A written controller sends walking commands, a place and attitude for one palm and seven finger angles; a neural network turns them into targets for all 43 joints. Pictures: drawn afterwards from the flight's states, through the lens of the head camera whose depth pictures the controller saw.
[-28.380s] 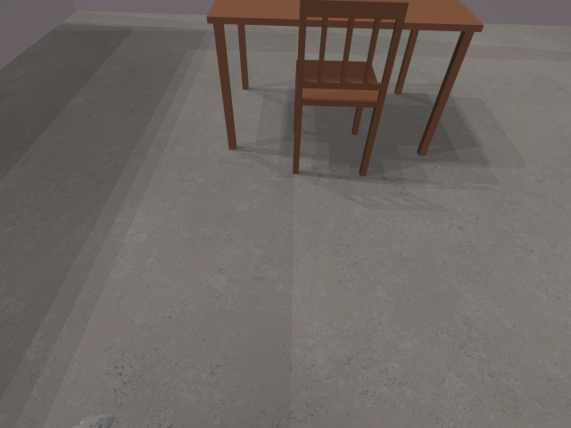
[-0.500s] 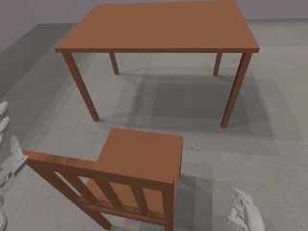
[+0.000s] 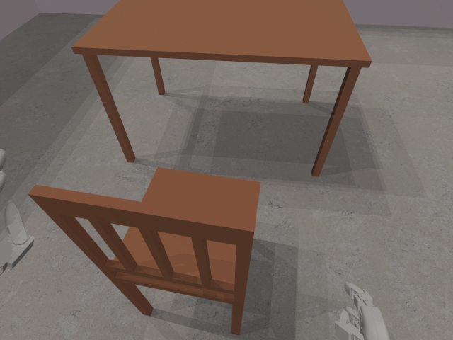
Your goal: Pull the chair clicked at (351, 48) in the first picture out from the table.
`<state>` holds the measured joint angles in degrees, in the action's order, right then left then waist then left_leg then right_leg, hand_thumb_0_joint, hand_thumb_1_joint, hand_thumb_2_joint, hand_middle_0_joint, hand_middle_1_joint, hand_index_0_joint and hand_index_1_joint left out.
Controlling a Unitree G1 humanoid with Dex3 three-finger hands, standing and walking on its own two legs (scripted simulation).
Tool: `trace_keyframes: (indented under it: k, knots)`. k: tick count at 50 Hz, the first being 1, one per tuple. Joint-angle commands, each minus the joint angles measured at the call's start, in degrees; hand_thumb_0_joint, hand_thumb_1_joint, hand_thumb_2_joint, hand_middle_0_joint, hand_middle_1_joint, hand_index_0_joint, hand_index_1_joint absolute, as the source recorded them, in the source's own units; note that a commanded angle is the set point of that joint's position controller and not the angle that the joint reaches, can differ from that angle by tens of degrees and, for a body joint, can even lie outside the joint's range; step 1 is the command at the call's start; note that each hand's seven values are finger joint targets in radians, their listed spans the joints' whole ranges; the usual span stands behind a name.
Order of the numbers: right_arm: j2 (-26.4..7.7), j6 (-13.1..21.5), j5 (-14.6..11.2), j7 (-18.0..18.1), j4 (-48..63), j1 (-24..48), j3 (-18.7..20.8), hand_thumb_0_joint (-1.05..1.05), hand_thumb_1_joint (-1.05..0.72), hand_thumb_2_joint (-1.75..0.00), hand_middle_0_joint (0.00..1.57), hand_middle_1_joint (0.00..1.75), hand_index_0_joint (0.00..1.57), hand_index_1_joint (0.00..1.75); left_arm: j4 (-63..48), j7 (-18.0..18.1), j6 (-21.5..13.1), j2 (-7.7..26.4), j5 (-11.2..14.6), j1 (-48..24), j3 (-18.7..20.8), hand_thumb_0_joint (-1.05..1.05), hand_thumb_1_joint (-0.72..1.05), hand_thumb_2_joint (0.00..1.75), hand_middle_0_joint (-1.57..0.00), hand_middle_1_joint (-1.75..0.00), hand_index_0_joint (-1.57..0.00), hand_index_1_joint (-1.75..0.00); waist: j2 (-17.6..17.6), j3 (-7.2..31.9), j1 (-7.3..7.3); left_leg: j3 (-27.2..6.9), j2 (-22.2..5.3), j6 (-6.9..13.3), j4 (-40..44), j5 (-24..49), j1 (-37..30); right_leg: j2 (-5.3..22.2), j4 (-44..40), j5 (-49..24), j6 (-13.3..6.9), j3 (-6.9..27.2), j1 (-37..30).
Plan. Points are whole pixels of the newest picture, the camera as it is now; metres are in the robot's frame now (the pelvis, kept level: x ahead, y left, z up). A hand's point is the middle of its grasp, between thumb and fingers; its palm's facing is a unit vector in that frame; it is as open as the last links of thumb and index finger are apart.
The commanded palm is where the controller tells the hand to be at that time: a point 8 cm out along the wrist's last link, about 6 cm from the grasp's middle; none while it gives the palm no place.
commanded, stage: step back with the hand held close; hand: left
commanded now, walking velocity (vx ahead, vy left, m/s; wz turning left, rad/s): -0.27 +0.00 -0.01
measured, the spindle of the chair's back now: (159, 253) +0.31 +0.18 -0.10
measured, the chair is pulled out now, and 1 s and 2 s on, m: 0.63 0.63 0.63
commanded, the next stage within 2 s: stop stepping back and stand still in 1.48 s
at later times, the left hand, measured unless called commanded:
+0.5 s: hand out of the picture +0.17 +0.28 +0.17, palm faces +0.48 -0.71 -0.51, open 7.4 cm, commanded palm +0.10 +0.31 +0.18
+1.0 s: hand out of the picture +0.16 +0.29 +0.18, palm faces +0.47 -0.70 -0.54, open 7.4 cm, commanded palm +0.09 +0.32 +0.18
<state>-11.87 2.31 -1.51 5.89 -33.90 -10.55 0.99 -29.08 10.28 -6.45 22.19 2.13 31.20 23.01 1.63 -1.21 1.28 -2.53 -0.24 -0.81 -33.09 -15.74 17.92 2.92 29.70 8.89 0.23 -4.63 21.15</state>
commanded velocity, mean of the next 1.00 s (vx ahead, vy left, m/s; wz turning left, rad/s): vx -0.38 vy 0.00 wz -0.03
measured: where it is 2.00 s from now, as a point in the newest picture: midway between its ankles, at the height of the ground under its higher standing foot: outside the picture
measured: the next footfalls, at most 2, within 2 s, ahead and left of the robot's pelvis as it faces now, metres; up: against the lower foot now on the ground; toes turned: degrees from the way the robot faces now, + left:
right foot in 1.10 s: -0.02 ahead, -0.14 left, +0.00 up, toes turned -1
left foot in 1.36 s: -0.03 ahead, +0.12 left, +0.00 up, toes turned +0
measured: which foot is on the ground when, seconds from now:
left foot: down 0.00-1.00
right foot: down 0.00-0.92, up 0.94-1.00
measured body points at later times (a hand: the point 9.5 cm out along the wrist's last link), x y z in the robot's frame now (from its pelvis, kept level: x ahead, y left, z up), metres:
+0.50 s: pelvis -0.03 +0.01 -0.01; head +0.00 +0.01 +0.44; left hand +0.13 +0.31 +0.20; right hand +0.13 -0.24 -0.10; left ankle +0.02 +0.13 -0.73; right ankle +0.07 -0.13 -0.73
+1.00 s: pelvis -0.03 +0.01 -0.01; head +0.00 +0.03 +0.44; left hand +0.13 +0.33 +0.20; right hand +0.14 -0.23 -0.09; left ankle +0.02 +0.13 -0.73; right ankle +0.03 -0.13 -0.72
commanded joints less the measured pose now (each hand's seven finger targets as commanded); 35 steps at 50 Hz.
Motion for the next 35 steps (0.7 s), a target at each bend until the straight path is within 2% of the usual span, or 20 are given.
trace_keyframes:
  k: [1, 3, 5, 6, 8, 10, 11, 13, 15, 16, 20, 21, 22, 24, 26, 30, 31, 32, 33, 35]
  knots:
    - [-7.8, 3.1, 0.2, 0.4, 8.8, 4.2, 2.2, 0.00, -0.90, -0.90, 0.20, 0.30, 0.20, 0.30, -10.8, 2.0, -3.6, 13.8, -0.4, -3.2, 9.5, 0.00, 0.90, 0.90, -0.20, -0.30, -0.20, -0.30, -1.4, 3.0, -0.81, -4.3, -4.2, 3.0, 6.5, -13.7, 6.8, 7.5, -11.4, 20.7, -2.6, 10.5, -2.5]
    - [-7.6, 3.5, 0.5, 0.3, 9.6, 4.2, 1.6, 0.00, -0.90, -0.90, 0.20, 0.30, 0.20, 0.30, -11.9, 2.0, -4.3, 12.8, -0.7, -2.9, 9.0, 0.00, 0.90, 0.90, -0.20, -0.30, -0.20, -0.30, 1.4, 3.2, -0.81, -5.7, -5.3, 3.7, 9.6, -15.7, 10.0, 5.7, -9.0, 20.2, -1.5, 8.9, -5.2]
    - [-7.8, 4.1, 0.4, 0.1, 10.0, 3.8, 1.7, 0.00, -0.90, -0.90, 0.20, 0.30, 0.20, 0.30, -12.6, 2.0, -4.7, 12.6, -0.8, -2.5, 9.2, 0.00, 0.90, 0.90, -0.20, -0.30, -0.20, -0.30, 2.5, 3.3, -0.77, -6.2, -5.7, 3.8, 10.7, -15.2, 12.6, 4.6, -6.9, 17.1, -1.0, 8.0, -8.2]
    - [-8.0, 4.3, 0.2, 0.3, 9.4, 3.9, 2.0, 0.00, -0.90, -0.90, 0.20, 0.30, 0.20, 0.30, -12.0, 2.1, -4.7, 13.5, -0.8, -2.1, 10.0, 0.00, 0.90, 0.90, -0.20, -0.30, -0.20, -0.30, 4.3, 3.6, -0.79, -6.3, -6.3, 4.0, 11.8, -15.1, 13.1, 4.3, -6.1, 14.8, -0.8, 7.3, -9.8]
    - [-8.0, 4.8, 0.2, 0.0, 9.9, 3.4, 2.0, 0.00, -0.90, -0.90, 0.20, 0.30, 0.20, 0.30, -12.7, 1.9, -5.2, 12.1, -0.8, -1.1, 9.1, 0.00, 0.90, 0.90, -0.20, -0.30, -0.20, -0.30, 4.9, 4.2, -0.72, -6.4, -6.6, 4.1, 12.3, -15.8, 14.8, 3.5, -4.3, 13.1, -0.5, 6.9, -11.8]
    - [-8.3, 5.2, 0.4, -0.2, 9.9, 3.0, 2.2, 0.00, -0.90, -0.90, 0.20, 0.30, 0.20, 0.30, -12.7, 2.0, -5.4, 12.1, -1.0, -1.1, 9.5, 0.00, 0.90, 0.90, -0.20, -0.30, -0.20, -0.30, 4.0, 3.6, -0.63, -6.3, -6.6, 4.1, 11.7, -16.1, 17.3, 3.5, -3.4, 11.6, -0.6, 7.2, -12.7]
    - [-8.4, 5.5, 0.2, -0.2, 9.3, 3.3, 2.6, 0.00, -0.90, -0.90, 0.20, 0.30, 0.20, 0.30, -12.8, 2.0, -5.7, 13.2, -1.1, -1.0, 10.3, 0.00, 0.90, 0.90, -0.20, -0.30, -0.20, -0.30, 4.9, 4.0, -0.65, -6.1, -6.9, 4.3, 11.7, -16.0, 17.1, 3.7, -3.2, 9.7, -0.6, 7.3, -13.1]
    - [-8.2, 5.9, 0.6, -0.3, 9.3, 2.8, 2.6, 0.00, -0.90, -0.90, 0.20, 0.30, 0.20, 0.30, -12.9, 2.0, -6.2, 12.4, -1.1, -0.9, 10.2, 0.00, 0.90, 0.90, -0.20, -0.30, -0.20, -0.30, 3.5, 4.3, -0.64, -6.0, -6.5, 4.1, 10.6, -16.0, 18.0, 4.0, -2.6, 9.1, -0.9, 7.9, -12.9]
    - [-8.3, 6.2, 0.7, -0.6, 9.1, 2.4, 2.8, 0.00, -0.90, -0.90, 0.20, 0.30, 0.20, 0.30, -12.7, 2.0, -6.6, 12.5, -1.2, -1.3, 10.5, 0.00, 0.90, 0.90, -0.20, -0.30, -0.20, -0.30, 2.0, 4.0, -0.64, -5.8, -6.1, 4.0, 9.1, -19.0, 19.1, 4.7, -3.6, 12.7, -1.4, 9.3, -11.5]
    - [-8.4, 6.3, 0.6, -0.5, 8.4, 2.6, 3.1, 0.00, -0.90, -0.90, 0.20, 0.30, 0.20, 0.30, -12.0, 2.2, -6.7, 13.5, -1.3, -1.4, 11.4, 0.00, 0.90, 0.90, -0.20, -0.30, -0.20, -0.30, 2.6, 3.9, -0.69, -5.4, -6.2, 4.2, 8.9, -19.4, 18.7, 5.1, -4.3, 13.2, -1.7, 9.7, -11.0]
    - [-8.1, 6.4, 1.0, -1.0, 8.0, 2.0, 2.9, 0.00, -0.90, -0.90, 0.20, 0.30, 0.20, 0.30, -13.8, 2.3, -7.3, 12.8, -1.0, -1.2, 10.9, 0.00, 0.90, 0.90, -0.20, -0.30, -0.20, -0.30, -1.5, 5.2, -0.78, -4.6, -4.7, 3.4, 4.4, -17.9, 14.7, 6.9, -7.0, 15.8, -3.0, 11.4, -5.9]
    - [-8.4, 6.4, 1.0, -0.8, 7.3, 2.3, 3.1, 0.00, -0.90, -0.90, 0.20, 0.30, 0.20, 0.30, -13.8, 2.6, -7.3, 14.2, -1.0, -0.9, 12.0, 0.00, 0.90, 0.90, -0.20, -0.30, -0.20, -0.30, 0.5, 5.6, -0.84, -4.5, -5.0, 3.4, 4.6, -16.6, 13.4, 7.3, -7.1, 14.3, -3.3, 11.5, -5.5]
    - [-7.9, 6.3, 1.3, -0.9, 7.3, 2.1, 2.8, 0.00, -0.90, -0.90, 0.20, 0.30, 0.20, 0.30, -14.4, 2.5, -7.4, 13.1, -0.9, -0.7, 11.3, 0.00, 0.90, 0.90, -0.20, -0.30, -0.20, -0.30, 0.2, 6.2, -0.95, -4.9, -5.0, 3.4, 5.0, -15.5, 13.1, 6.9, -6.4, 13.3, -3.1, 10.8, -5.6]
    - [-7.8, 6.5, 1.3, -0.8, 7.2, 2.5, 2.9, 0.00, -0.90, -0.90, 0.20, 0.30, 0.20, 0.30, -14.5, 2.5, -7.8, 13.3, -0.9, -0.6, 11.8, 0.00, 0.90, 0.90, -0.20, -0.30, -0.20, -0.30, -0.3, 6.7, -0.83, -5.2, -5.7, 3.6, 5.9, -15.3, 14.0, 6.2, -5.2, 12.3, -2.5, 9.8, -6.4]
    - [-8.3, 6.6, 1.1, -0.7, 6.9, 2.8, 3.3, 0.00, -0.90, -0.90, 0.20, 0.30, 0.20, 0.30, -14.0, 2.5, -7.9, 13.9, -1.0, 0.0, 12.6, 0.00, 0.90, 0.90, -0.20, -0.30, -0.20, -0.30, 2.3, 6.4, -0.95, -6.2, -6.7, 3.9, 7.9, -16.1, 15.3, 5.3, -3.4, 10.7, -2.3, 9.3, -7.8]
    - [-8.1, 7.5, 0.7, -0.5, 7.8, 3.1, 3.2, 0.00, -0.90, -0.90, 0.20, 0.30, 0.20, 0.30, -13.9, 2.1, -8.8, 11.7, -1.6, -0.1, 12.1, 0.00, 0.90, 0.90, -0.20, -0.30, -0.20, -0.30, 7.0, 5.6, -0.96, -8.6, -10.8, 5.8, 13.1, -19.5, 25.8, 1.7, 6.9, 4.6, -0.5, 6.2, -16.1]
    - [-8.2, 7.6, 0.5, -0.2, 7.2, 3.3, 3.7, 0.00, -0.90, -0.90, 0.20, 0.30, 0.20, 0.30, -12.6, 2.3, -8.7, 13.0, -1.7, -0.3, 13.5, 0.00, 0.90, 0.90, -0.20, -0.30, -0.20, -0.30, 7.1, 5.9, -0.88, -8.5, -10.9, 5.9, 12.7, -17.1, 25.8, 1.5, 8.1, 0.8, -0.3, 5.9, -17.2]
    - [-7.6, 7.7, 0.6, -0.2, 7.5, 2.9, 3.4, 0.00, -0.90, -0.90, 0.20, 0.30, 0.20, 0.30, -13.6, 2.0, -8.9, 11.6, -1.5, -0.4, 12.1, 0.00, 0.90, 0.90, -0.20, -0.30, -0.20, -0.30, 6.8, 6.1, -1.01, -7.7, -10.7, 5.6, 11.2, -14.7, 25.0, 1.8, 8.5, -1.9, -0.5, 6.2, -16.6]
    - [-7.7, 8.0, 0.8, -0.3, 7.3, 3.0, 3.4, 0.00, -0.90, -0.90, 0.20, 0.30, 0.20, 0.30, -14.0, 1.8, -9.3, 11.9, -1.6, -1.0, 12.5, 0.00, 0.90, 0.90, -0.20, -0.30, -0.20, -0.30, 6.6, 6.3, -0.97, -7.6, -10.7, 5.7, 10.5, -15.1, 25.9, 1.9, 9.2, -3.1, -0.6, 6.6, -17.2]
    - [-7.4, 8.3, 0.8, -0.6, 6.8, 1.7, 3.7, 0.00, -0.90, -0.90, 0.20, 0.30, 0.20, 0.30, -14.6, 1.4, -9.7, 11.5, -1.4, -1.7, 11.9, 0.00, 0.90, 0.90, -0.20, -0.30, -0.20, -0.30, 2.1, 6.7, -1.21, -5.5, -7.9, 4.5, 5.4, -14.6, 23.3, 4.3, 5.7, -3.9, -2.2, 10.0, -14.0]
